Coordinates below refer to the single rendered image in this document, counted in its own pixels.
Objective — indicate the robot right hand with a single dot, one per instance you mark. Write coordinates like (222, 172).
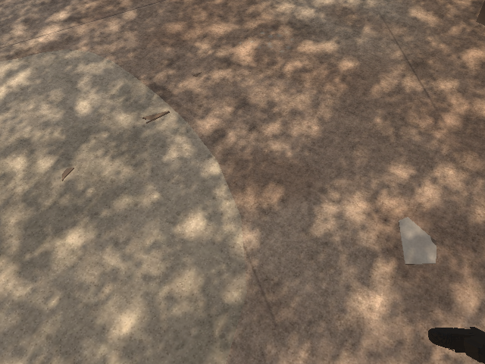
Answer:
(470, 341)

